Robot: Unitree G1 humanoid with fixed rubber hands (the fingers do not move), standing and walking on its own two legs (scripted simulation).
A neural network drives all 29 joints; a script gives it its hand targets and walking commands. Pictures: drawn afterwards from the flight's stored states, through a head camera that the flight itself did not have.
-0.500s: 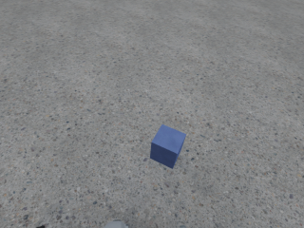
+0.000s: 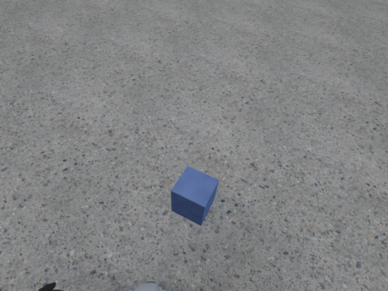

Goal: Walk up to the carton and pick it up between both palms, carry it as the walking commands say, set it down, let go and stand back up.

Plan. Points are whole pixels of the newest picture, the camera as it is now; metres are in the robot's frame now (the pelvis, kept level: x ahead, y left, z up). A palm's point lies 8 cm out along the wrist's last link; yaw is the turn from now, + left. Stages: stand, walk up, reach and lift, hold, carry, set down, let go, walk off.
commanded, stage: walk up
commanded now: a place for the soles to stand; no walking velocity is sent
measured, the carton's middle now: (194, 196) +0.67 -0.02 -0.62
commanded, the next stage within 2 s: none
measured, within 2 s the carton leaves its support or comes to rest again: neither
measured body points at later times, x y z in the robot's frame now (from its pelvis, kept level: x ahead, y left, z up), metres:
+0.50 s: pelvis +0.04 -0.08 +0.01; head +0.08 -0.07 +0.45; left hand +0.13 +0.25 -0.10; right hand +0.14 -0.43 -0.09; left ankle +0.08 +0.08 -0.69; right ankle +0.06 -0.16 -0.69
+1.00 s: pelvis +0.04 -0.06 +0.02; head +0.05 -0.05 +0.47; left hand +0.11 +0.27 -0.10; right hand +0.15 -0.40 -0.08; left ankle +0.07 +0.08 -0.69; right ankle +0.06 -0.16 -0.69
